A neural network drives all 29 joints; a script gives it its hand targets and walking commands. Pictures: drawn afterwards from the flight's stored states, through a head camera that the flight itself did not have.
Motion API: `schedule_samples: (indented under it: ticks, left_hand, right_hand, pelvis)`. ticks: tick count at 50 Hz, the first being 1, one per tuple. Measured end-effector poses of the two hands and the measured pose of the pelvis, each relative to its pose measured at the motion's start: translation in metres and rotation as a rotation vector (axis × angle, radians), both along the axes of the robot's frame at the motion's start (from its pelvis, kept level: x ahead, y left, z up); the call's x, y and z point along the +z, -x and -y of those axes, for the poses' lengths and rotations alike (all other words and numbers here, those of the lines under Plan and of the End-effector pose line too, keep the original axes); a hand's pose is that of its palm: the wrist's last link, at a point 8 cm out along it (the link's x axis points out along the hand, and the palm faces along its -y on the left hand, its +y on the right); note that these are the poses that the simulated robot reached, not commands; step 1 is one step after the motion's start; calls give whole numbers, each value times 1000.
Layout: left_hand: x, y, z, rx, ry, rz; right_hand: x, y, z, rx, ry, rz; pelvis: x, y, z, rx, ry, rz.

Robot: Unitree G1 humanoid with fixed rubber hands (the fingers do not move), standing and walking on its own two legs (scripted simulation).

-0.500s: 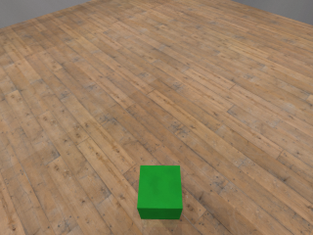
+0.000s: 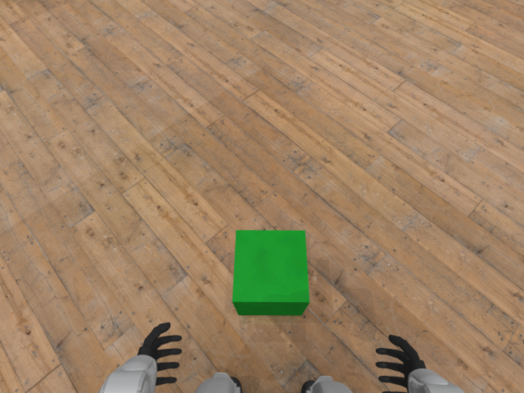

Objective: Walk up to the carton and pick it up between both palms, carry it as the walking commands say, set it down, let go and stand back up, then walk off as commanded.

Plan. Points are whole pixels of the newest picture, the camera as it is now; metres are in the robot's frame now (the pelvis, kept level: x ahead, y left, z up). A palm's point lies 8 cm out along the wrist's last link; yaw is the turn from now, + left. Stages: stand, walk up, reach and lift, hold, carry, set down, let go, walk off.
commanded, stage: reach and lift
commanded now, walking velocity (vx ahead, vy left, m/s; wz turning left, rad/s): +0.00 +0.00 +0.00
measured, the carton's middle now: (270, 274) +0.45 +0.01 -0.63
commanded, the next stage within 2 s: none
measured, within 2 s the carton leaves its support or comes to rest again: neither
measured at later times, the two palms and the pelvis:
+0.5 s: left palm (151, 314) +0.24 +0.23 -0.15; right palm (391, 314) +0.25 -0.21 -0.15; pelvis -0.09 +0.00 -0.06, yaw +1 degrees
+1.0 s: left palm (171, 238) +0.40 +0.22 -0.18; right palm (366, 241) +0.40 -0.19 -0.19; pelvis -0.08 +0.00 -0.09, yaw +1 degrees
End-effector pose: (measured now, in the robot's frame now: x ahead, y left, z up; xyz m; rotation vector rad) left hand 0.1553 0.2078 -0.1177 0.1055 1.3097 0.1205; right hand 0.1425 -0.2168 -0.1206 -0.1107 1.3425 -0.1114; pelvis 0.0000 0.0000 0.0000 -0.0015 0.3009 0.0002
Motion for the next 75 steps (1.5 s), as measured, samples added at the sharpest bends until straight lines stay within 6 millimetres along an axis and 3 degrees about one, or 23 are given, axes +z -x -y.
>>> schedule_samples:
  ticks: [4, 16, 28, 41, 58, 65, 70, 75]
  left_hand:
    - [-11, -4, 0, -7, -5, 72]
    - [-26, -27, -15, -9, -21, 177]
    - [-34, -109, -16, 1, -18, 291]
    - [-55, -189, -12, 34, -13, 451]
    - [-75, -288, -15, 23, 0, 646]
    - [-82, -303, -19, 23, -5, 684]
    - [-90, -298, -20, 19, -5, 674]
    - [-108, -295, -18, 24, 6, 663]
  right_hand:
    - [-11, -4, 2, 11, 3, 74]
    - [-25, -48, -3, 49, 2, 212]
    - [-34, -126, -12, 40, 9, 314]
    - [-57, -205, -26, 7, -6, 469]
    - [-73, -303, -27, 16, 3, 676]
    - [-80, -324, -33, 14, -6, 713]
    - [-90, -318, -31, 11, -1, 704]
    - [-108, -314, -30, 1, -3, 692]
  pelvis:
    - [-13, 16, -3, -6, -3, -28]
    - [-43, 64, -3, 8, -8, 22]
    - [-62, 90, 1, 20, -2, -37]
    - [-77, 86, 1, 14, -1, -259]
    - [-95, 72, 1, 7, -1, -480]
    - [-94, 65, 0, 7, 2, -531]
    - [-93, 62, -1, 9, 4, -555]
    - [-110, 63, 0, 7, 1, -587]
